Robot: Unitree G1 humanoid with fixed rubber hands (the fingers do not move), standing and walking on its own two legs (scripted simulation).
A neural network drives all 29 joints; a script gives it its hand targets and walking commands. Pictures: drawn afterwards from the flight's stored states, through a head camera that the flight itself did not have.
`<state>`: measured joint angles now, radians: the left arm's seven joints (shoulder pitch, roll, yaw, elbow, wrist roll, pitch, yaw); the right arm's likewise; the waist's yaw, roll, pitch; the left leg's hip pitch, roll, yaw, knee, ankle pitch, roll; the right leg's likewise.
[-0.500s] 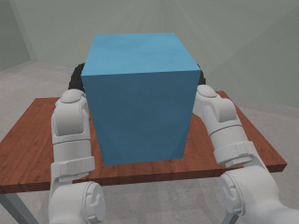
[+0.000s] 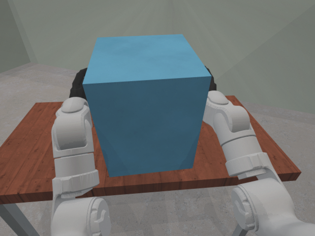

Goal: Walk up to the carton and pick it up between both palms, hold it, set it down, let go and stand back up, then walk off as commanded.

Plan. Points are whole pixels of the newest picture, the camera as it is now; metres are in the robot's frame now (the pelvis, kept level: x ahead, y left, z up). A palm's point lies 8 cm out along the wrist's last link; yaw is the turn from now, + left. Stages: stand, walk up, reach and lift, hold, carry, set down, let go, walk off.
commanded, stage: hold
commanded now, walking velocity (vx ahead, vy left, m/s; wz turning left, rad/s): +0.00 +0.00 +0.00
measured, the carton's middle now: (146, 104) +0.36 +0.01 +0.24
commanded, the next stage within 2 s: none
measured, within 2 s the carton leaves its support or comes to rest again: neither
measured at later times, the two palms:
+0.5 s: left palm (80, 96) +0.36 +0.16 +0.27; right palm (207, 93) +0.36 -0.14 +0.26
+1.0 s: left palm (81, 102) +0.36 +0.16 +0.26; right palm (207, 97) +0.36 -0.14 +0.25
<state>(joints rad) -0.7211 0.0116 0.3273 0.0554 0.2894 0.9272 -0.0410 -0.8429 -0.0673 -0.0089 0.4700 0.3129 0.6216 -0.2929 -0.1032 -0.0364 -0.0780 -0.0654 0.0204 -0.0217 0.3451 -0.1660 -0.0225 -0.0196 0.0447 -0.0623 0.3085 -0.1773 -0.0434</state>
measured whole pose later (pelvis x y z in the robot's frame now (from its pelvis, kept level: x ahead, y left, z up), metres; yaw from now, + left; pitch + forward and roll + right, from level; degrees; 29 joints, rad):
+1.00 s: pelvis +0.01 +0.00 +0.00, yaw +0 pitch -7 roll +0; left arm -0.71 0.00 0.32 0.05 0.30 0.93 -0.04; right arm -0.83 -0.08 0.00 0.46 0.32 0.64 -0.29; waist -0.10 -0.03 -0.07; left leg -0.05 0.02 -0.01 0.36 -0.18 -0.02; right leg 0.00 0.04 -0.05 0.31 -0.19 -0.04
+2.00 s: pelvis +0.00 +0.00 +0.00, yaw +0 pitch -6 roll +0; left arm -0.75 0.02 0.32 0.09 0.28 0.90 -0.03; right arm -0.86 -0.07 -0.01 0.50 0.31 0.60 -0.28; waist -0.10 -0.04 -0.09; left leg -0.08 0.02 -0.02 0.35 -0.17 -0.02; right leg -0.03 0.05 -0.06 0.30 -0.17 -0.04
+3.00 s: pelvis +0.00 +0.00 +0.00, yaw +0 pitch -7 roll +0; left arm -0.74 0.00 0.34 0.09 0.31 0.91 -0.04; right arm -0.85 -0.08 0.00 0.49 0.32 0.62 -0.29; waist -0.11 -0.02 -0.07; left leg -0.05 0.02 -0.01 0.35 -0.18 -0.02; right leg 0.00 0.04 -0.05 0.31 -0.18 -0.04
